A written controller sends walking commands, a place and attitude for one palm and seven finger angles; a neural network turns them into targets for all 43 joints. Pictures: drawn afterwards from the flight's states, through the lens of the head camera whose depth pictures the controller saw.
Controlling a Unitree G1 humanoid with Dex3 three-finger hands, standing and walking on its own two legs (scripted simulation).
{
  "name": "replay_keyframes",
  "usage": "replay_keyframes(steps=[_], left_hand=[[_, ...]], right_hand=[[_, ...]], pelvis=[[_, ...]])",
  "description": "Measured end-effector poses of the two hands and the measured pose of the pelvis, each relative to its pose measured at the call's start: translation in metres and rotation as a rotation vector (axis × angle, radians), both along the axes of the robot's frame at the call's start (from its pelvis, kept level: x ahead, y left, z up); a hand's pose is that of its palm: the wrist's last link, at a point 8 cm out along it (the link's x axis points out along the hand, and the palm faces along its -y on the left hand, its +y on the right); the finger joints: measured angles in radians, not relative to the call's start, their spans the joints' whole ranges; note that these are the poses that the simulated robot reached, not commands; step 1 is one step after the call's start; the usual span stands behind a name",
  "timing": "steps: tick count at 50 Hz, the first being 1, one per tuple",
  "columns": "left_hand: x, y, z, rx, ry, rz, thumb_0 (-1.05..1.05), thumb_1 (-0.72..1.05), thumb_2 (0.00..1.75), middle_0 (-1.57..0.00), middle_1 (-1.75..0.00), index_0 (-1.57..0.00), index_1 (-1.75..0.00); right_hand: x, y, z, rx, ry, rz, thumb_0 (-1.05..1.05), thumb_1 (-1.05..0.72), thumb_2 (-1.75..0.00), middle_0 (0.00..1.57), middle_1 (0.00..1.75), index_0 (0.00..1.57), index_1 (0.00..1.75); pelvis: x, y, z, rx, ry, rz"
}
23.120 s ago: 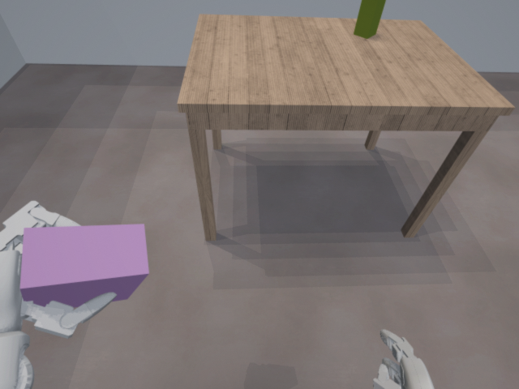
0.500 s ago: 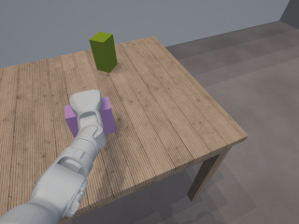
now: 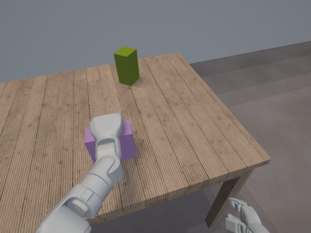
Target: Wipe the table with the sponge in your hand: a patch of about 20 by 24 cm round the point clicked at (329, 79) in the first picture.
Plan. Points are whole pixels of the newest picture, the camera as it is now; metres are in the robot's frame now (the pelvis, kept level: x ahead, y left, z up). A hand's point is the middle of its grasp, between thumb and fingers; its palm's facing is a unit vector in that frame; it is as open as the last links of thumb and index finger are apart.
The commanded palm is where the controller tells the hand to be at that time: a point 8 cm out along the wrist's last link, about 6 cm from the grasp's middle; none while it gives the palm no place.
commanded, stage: wipe back along the third lane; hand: left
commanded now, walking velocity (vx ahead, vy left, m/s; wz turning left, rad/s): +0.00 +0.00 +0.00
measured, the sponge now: (113, 146) +0.36 +0.18 +0.01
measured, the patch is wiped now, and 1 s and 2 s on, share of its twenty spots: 1.00 1.00 1.00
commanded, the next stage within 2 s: slide back across to the middle lane in 0.84 s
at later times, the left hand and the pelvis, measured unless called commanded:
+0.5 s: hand (114, 153) +0.31 +0.16 +0.05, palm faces +0.01 -0.04 -1.00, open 10.1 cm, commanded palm +0.26 +0.13 +0.08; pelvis -0.02 -0.01 +0.00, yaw -1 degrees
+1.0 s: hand (117, 165) +0.28 +0.14 +0.05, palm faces +0.02 -0.07 -1.00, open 10.1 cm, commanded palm +0.23 +0.13 +0.09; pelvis -0.03 -0.02 +0.00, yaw -1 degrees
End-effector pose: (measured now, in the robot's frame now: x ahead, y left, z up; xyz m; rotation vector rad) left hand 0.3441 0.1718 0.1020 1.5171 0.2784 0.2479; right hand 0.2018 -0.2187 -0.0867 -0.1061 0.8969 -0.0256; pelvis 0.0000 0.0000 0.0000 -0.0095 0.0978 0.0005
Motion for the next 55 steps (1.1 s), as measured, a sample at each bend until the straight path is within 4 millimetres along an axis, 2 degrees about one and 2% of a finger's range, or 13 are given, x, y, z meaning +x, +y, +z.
replay_keyframes(steps=[23, 44, 49, 55], left_hand=[[-0.046, -0.017, 0.000, -0.005, -0.016, -0.042, 0.00, -0.48, 1.03, -0.70, -1.35, -0.72, -1.35], [-0.087, -0.035, -0.001, -0.029, -0.046, -0.064, 0.01, -0.48, 1.03, -0.70, -1.35, -0.72, -1.35], [-0.089, -0.038, -0.003, -0.021, -0.036, -0.064, 0.01, -0.48, 1.03, -0.70, -1.35, -0.72, -1.35], [-0.092, -0.031, 0.001, -0.073, -0.049, -0.044, 0.01, -0.48, 1.03, -0.70, -1.35, -0.72, -1.35]], right_hand=[[-0.019, -0.009, 0.000, 0.044, -0.032, -0.012, 0.02, -0.90, -0.90, 0.20, 0.30, 0.20, 0.30], [0.001, -0.002, 0.017, 0.093, -0.133, 0.044, 0.02, -0.90, -0.90, 0.20, 0.30, 0.19, 0.30], [0.003, -0.002, 0.017, 0.092, -0.141, 0.052, 0.02, -0.90, -0.90, 0.20, 0.30, 0.19, 0.30], [0.000, -0.004, 0.018, 0.089, -0.147, 0.043, 0.02, -0.90, -0.90, 0.20, 0.30, 0.19, 0.30]], pelvis=[[-0.015, -0.008, 0.000, 0.010, -0.052, -0.017], [-0.023, -0.015, -0.001, 0.015, -0.095, -0.019], [-0.025, -0.016, -0.001, 0.017, -0.098, -0.017], [-0.025, -0.019, -0.001, 0.019, -0.104, -0.025]])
